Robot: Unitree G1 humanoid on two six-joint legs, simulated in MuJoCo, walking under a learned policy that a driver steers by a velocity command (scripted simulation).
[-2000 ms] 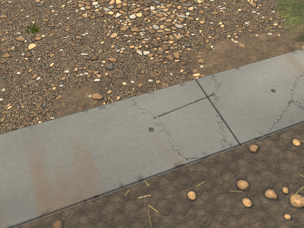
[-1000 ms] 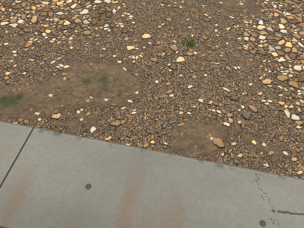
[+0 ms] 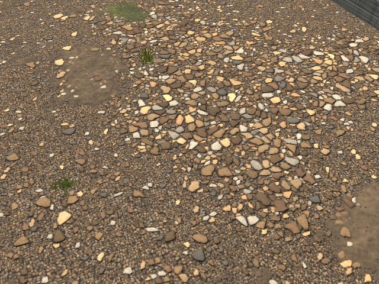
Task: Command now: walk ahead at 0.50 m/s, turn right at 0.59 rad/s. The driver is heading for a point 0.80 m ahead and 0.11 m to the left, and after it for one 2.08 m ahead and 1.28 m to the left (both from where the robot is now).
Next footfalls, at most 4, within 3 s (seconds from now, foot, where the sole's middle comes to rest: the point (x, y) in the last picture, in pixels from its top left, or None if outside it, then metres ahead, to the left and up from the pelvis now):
0.30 right None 0.20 -0.14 -0.77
0.68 left None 0.54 0.06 -0.96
1.06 right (205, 240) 0.80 -0.09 -0.96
1.56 left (145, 256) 0.74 0.17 -0.96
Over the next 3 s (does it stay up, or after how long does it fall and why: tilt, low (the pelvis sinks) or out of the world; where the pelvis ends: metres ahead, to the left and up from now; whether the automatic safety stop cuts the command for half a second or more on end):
stays up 0.99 0.20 -0.18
